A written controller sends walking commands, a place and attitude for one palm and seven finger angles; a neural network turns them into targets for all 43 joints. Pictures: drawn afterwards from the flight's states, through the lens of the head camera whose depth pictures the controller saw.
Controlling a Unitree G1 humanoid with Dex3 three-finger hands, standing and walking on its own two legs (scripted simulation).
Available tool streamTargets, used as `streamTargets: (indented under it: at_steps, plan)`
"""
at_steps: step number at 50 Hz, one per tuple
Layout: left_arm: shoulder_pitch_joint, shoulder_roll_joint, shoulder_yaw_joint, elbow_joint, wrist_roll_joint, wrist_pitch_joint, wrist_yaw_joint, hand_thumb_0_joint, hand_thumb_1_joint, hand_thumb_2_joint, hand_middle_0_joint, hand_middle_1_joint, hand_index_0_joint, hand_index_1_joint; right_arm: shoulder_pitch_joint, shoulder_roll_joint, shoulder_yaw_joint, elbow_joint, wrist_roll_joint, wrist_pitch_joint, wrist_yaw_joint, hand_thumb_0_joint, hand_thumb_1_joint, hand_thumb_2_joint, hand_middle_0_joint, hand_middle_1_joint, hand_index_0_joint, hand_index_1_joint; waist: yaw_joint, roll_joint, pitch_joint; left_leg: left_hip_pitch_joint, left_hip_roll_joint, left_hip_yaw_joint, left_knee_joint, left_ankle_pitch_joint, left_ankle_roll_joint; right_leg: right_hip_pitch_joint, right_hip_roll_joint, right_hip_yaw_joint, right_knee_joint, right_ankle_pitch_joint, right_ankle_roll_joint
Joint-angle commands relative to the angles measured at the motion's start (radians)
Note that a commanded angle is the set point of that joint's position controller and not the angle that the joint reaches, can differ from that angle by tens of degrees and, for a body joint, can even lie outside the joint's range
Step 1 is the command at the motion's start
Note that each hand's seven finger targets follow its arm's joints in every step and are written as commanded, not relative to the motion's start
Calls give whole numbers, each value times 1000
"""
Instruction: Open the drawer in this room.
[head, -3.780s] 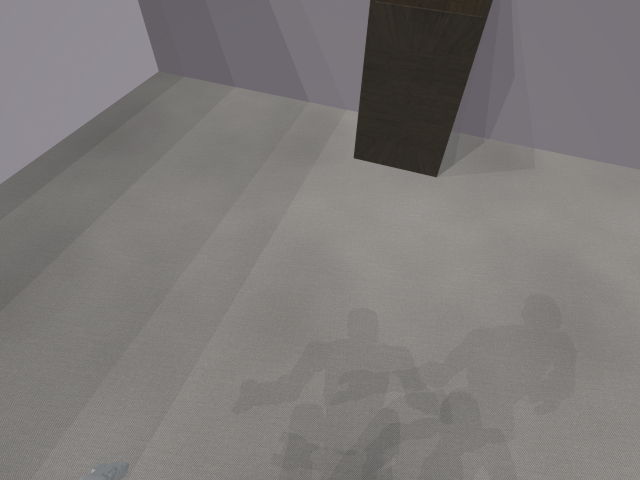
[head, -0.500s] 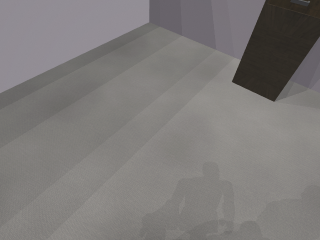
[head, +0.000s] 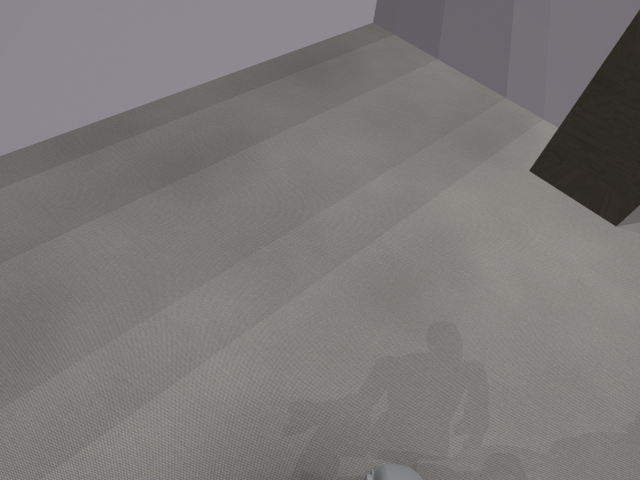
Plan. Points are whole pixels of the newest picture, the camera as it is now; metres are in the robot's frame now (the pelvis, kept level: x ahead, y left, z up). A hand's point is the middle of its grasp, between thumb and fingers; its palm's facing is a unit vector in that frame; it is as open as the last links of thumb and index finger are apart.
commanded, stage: turn or walk to find it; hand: left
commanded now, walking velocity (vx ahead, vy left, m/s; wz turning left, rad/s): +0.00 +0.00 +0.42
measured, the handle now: out of the picture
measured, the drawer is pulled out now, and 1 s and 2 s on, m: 0.00 0.00 0.00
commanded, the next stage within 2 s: none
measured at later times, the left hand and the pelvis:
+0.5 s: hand out of the picture +0.02 +0.14 -0.15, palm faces +0.23 -0.94 -0.26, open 7.4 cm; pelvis -0.01 -0.06 +0.00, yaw +14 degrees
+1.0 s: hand out of the picture -0.05 +0.21 -0.17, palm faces +0.44 -0.86 -0.25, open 7.4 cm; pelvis -0.03 -0.02 +0.00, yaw +25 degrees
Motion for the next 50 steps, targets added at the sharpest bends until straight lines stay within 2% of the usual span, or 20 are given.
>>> streamTargets:
  at_steps: [1, 6, 9, 11, 12, 13, 14, 16, 17, 19, 24, 29, 31, 33, 34, 35, 36, 39, 41, 50]
  plan:
    - [0, 58, 14, -85, -1, -21, -2, 0, 900, 900, -200, -300, -200, -300, 68, -196, -49, -45, 4, -11, -12, 0, -900, -900, 200, 300, 200, 300, -17, 142, -133, 214, 255, -291, -166, 393, 117, -64, 5, 25, -70, 2, 9]
    - [-34, 46, 9, -118, -5, -23, 1, 0, 900, 900, -200, -300, -200, -300, 73, -208, -61, -50, -2, 2, -5, 0, -900, -900, 200, 300, 200, 300, -31, 184, -128, 176, 247, -335, -148, 384, 120, 24, 36, 20, -238, -31, 0]
    - [7, 47, 8, -116, -12, -27, 5, 0, 900, 900, -200, -300, -200, -300, 47, -215, -65, -64, -4, 8, -1, 0, -900, -900, 200, 300, 200, 300, -10, 187, -133, 104, 226, -358, -127, 381, 104, 138, 62, 9, -378, 4, -13]
    - [76, 63, 12, -102, -12, -38, 9, 0, 900, 900, -200, -300, -200, -300, 23, -210, -68, -73, 4, 11, 4, 0, -900, -900, 200, 300, 200, 300, 24, 158, -153, 34, 190, -336, -65, 334, 62, 283, 61, 0, -583, 153, -16]
    - [112, 92, 18, -98, -9, -48, 13, 0, 900, 900, -200, -300, -200, -300, 22, -182, -65, -78, 11, 10, 8, 0, -900, -900, 200, 300, 200, 300, 41, 87, -169, -53, 143, -301, 4, 217, 14, 403, 6, 41, -721, 233, -25]
    - [120, 179, 34, -101, 8, -59, 21, 0, 900, 900, -200, -300, -200, -300, 42, -114, -54, -95, 20, 9, 15, 0, -900, -900, 200, 300, 200, 300, 38, -161, -158, -255, 13, -152, 192, -73, -64, 515, -233, 287, -795, 252, -101]
    - [102, 227, 33, -121, 7, -53, 17, 0, 900, 900, -200, -300, -200, -300, 25, -116, -56, -115, 9, 15, 13, 0, -900, -900, 200, 300, 200, 300, 45, -243, -110, -290, -39, -76, 399, -334, -92, 382, -399, 384, -814, 312, -204]
    - [35, 166, 32, -137, 1, -54, 24, 0, 900, 900, -200, -300, -200, -300, 7, -142, -66, -94, 1, 38, 15, 0, -900, -900, 200, 300, 200, 300, 16, -187, -55, -278, 14, -110, 628, -286, -90, 254, -329, 320, -813, 318, -229]
    - [-1, 135, 20, -141, 0, -57, 20, 0, 900, 900, -200, -300, -200, -300, 16, -137, -63, -68, 2, 40, 22, 0, -900, -900, 200, 300, 200, 300, -5, -113, -27, -274, 33, -97, 681, -212, -100, 249, -266, 217, -783, 372, -213]
    - [4, 109, 9, -138, 1, -66, 16, 0, 900, 900, -200, -300, -200, -300, 47, -120, -56, -47, 3, 41, 28, 0, -900, -900, 200, 300, 200, 300, -15, -119, -42, -266, 40, -59, 693, -148, -122, 294, -209, 94, -742, 501, -189]
    - [125, 138, 16, -88, 8, -64, 17, 0, 900, 900, -200, -300, -200, -300, -48, -112, -41, -60, 8, 43, 27, 0, -900, -900, 200, 300, 200, 300, 41, -143, -62, -242, 51, -7, 529, -200, -141, 401, -232, 53, -704, 672, -207]
    - [155, 182, 30, -61, 15, -53, 15, 0, 900, 900, -200, -300, -200, -300, -105, -101, -27, -74, 17, 36, 27, 0, -900, -900, 200, 300, 200, 300, 63, -183, -75, -129, 47, 48, 311, -233, -122, 395, -260, 25, -661, 722, -214]
    - [137, 189, 33, -53, 16, -50, 14, 0, 900, 900, -200, -300, -200, -300, -76, -105, -25, -71, 20, 28, 25, 0, -900, -900, 200, 300, 200, 300, 44, -191, -100, -65, 43, 65, 177, -197, -112, 399, -260, 6, -615, 717, -194]
    - [118, 184, 35, -53, 2, -43, 12, 0, 900, 900, -200, -300, -200, -300, -11, -134, -28, -55, 14, 16, 23, 0, -900, -900, 200, 300, 200, 300, 0, -124, -127, 116, 53, 70, -61, 18, -95, 307, -229, -58, -510, 609, -123]
    - [130, 147, 32, -68, -5, -38, 7, 0, 900, 900, -200, -300, -200, -300, 34, -215, -44, -49, 7, 3, 22, 0, -900, -900, 200, 300, 200, 300, -21, 69, -183, 285, 193, -97, -139, 225, -41, 153, -158, -119, -338, 385, -60]
    - [132, 82, 12, -104, -6, -34, 0, 0, 900, 900, -200, -300, -200, -300, 70, -308, -65, -52, 7, 3, 18, 0, -900, -900, 200, 300, 200, 300, -29, 345, -183, 373, 428, -370, -135, 621, 90, -83, -44, -131, -145, -199, 6]
    - [67, 94, 3, -116, 4, -20, 9, 0, 900, 900, -200, -300, -200, -300, 108, -311, -67, -35, 11, 8, 10, 0, -900, -900, 200, 300, 200, 300, -59, 262, -172, 298, 453, -343, -131, 614, 144, -66, -44, -39, -26, -243, -3]
    - [36, 94, 15, -83, -3, -23, -1, 0, 900, 900, -200, -300, -200, -300, -4, -226, -44, -56, 7, 1, -9, 0, -900, -900, 200, 300, 200, 300, -14, 212, -102, 221, 315, -218, -120, 596, 114, -92, -46, 18, 59, -70, 4]
    - [72, 90, 15, -66, -4, -23, -8, 0, 900, 900, -200, -300, -200, -300, -32, -215, -38, -70, 10, -5, -9, 0, -900, -900, 200, 300, 200, 300, 5, 175, -114, 210, 276, -169, -124, 584, 94, -57, -37, 4, 36, -18, 10]
    - [2, 63, 8, -114, -8, -20, -3, 0, 900, 900, -200, -300, -200, -300, 1, -225, -54, -72, -1, 5, -2, 0, -900, -900, 200, 300, 200, 300, -13, 181, -89, 144, 257, -268, -134, 453, 110, 52, 14, -3, -235, -30, 9]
